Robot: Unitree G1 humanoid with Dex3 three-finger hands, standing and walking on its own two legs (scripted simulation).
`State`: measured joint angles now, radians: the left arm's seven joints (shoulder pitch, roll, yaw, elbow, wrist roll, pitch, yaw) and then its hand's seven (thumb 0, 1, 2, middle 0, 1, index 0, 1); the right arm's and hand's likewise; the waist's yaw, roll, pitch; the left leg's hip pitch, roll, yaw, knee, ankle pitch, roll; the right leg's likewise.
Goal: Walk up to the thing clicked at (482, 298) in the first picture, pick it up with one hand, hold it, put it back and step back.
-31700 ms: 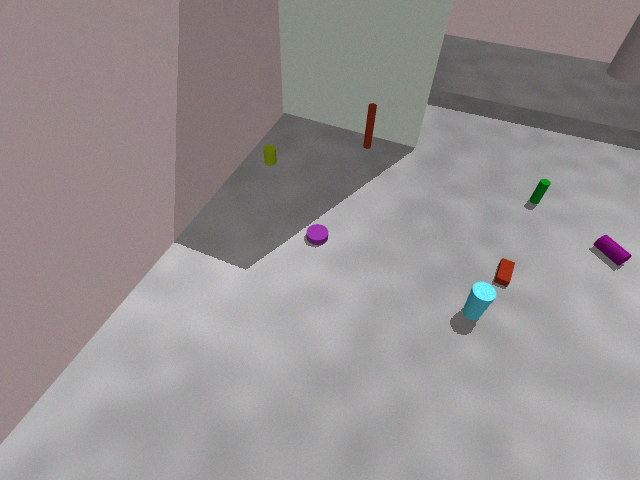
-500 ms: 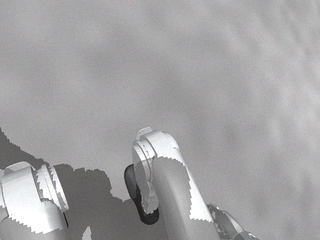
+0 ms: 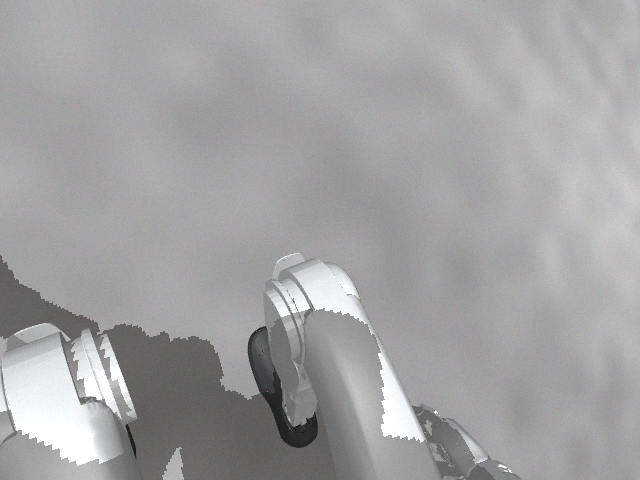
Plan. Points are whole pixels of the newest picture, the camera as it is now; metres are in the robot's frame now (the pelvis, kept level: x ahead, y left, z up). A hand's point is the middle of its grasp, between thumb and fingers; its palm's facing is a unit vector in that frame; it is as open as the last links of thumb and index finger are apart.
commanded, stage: close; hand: left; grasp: from above
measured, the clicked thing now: out of the picture +0.48 +0.39 -0.25
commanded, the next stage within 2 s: settle in 1.08 s
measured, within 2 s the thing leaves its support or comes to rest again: leaves its support in 1.86 s
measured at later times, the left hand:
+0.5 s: hand out of the picture +0.46 +0.38 -0.19, palm faces -0.44 -0.12 -0.89, open 10.6 cm
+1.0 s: hand out of the picture +0.46 +0.38 -0.19, palm faces -0.44 -0.12 -0.89, open 10.5 cm
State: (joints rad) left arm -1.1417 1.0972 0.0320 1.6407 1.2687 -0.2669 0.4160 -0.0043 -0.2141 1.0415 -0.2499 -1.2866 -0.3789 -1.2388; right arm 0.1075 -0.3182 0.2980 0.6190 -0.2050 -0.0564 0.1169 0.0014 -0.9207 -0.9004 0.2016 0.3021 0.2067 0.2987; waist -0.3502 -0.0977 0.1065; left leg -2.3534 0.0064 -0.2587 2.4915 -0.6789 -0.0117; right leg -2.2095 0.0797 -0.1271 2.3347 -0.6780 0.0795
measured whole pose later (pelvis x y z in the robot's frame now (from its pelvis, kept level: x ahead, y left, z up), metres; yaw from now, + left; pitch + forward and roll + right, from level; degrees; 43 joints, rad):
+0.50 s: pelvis +0.00 +0.00 +0.00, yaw +0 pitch +30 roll -14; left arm -1.15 1.10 0.03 1.65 1.27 -0.27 0.41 -0.01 -0.21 1.04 -0.27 -1.31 -0.37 -1.25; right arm 0.11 -0.32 0.30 0.62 -0.21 -0.05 0.12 0.00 -0.92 -0.90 0.20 0.30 0.21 0.30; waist -0.35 -0.10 0.11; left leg -2.35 0.00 -0.26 2.49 -0.68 -0.01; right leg -2.20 0.08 -0.13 2.33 -0.68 0.08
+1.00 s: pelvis +0.00 +0.00 +0.00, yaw +0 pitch +29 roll -15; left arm -1.15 1.11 0.03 1.65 1.27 -0.27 0.41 -0.01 -0.19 1.03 -0.28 -1.32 -0.37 -1.26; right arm 0.11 -0.32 0.31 0.61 -0.21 -0.05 0.11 0.00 -0.93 -0.90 0.20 0.30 0.21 0.30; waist -0.35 -0.09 0.12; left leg -2.35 0.00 -0.26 2.49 -0.67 -0.01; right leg -2.20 0.08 -0.13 2.33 -0.67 0.08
